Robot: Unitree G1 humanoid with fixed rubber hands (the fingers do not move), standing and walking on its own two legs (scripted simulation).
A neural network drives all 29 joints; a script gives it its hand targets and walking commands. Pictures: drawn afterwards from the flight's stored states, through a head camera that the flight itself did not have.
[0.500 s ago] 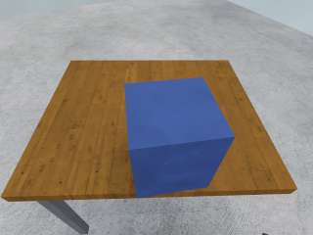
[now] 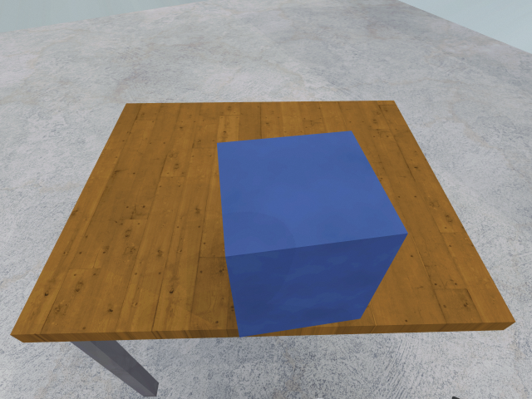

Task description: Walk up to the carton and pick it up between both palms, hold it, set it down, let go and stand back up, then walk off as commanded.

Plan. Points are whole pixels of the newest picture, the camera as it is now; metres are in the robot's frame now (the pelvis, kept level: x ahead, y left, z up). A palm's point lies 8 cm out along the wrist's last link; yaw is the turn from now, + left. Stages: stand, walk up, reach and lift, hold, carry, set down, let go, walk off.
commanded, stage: walk up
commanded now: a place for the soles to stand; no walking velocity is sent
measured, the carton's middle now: (293, 237) +0.36 -0.04 +0.05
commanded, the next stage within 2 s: reach and lift in 0.42 s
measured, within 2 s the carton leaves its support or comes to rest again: neither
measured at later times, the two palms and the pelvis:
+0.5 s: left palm out of the picture +0.10 +0.31 -0.08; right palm out of the picture +0.09 -0.29 -0.09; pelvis +0.01 +0.00 +0.00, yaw +1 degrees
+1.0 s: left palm (97, 383) +0.17 +0.24 -0.03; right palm out of the picture +0.12 -0.29 -0.06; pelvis -0.02 -0.01 +0.01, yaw +0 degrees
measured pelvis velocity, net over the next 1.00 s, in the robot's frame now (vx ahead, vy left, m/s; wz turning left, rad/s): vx -0.02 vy -0.01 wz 0.00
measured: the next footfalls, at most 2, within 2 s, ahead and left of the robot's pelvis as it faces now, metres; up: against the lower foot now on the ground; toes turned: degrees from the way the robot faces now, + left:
none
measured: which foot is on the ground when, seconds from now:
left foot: down 0.00-1.00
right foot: down 0.00-1.00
